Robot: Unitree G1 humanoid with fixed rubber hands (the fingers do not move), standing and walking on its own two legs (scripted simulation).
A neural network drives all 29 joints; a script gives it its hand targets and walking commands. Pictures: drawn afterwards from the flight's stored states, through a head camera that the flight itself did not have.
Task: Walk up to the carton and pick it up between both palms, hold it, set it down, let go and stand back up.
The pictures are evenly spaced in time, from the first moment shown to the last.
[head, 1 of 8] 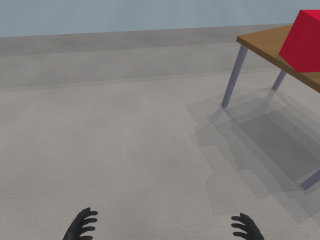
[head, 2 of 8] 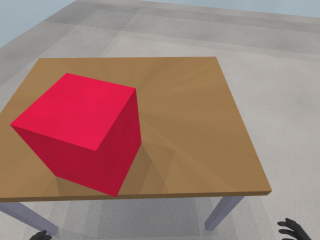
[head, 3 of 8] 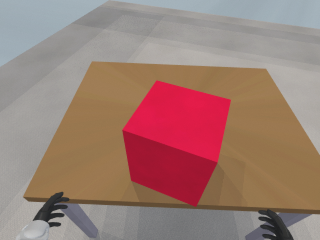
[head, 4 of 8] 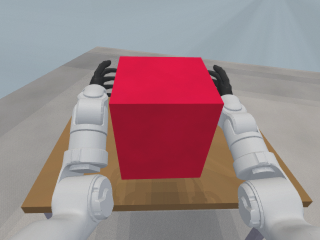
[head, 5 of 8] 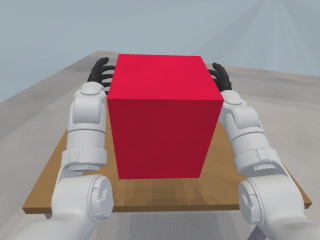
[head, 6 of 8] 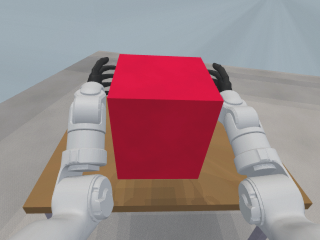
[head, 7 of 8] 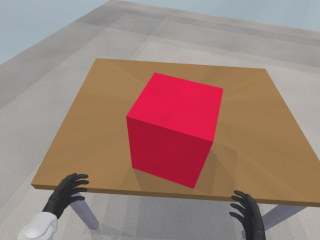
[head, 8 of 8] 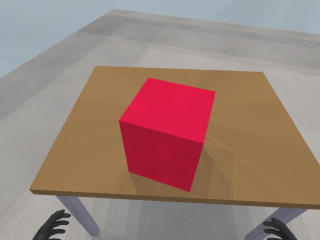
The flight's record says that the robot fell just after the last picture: no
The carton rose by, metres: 0.21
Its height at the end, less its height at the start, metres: +0.00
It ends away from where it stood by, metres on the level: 0.02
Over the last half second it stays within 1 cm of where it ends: yes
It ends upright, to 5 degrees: yes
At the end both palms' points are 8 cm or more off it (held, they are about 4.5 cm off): yes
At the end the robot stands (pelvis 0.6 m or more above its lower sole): yes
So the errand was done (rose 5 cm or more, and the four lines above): yes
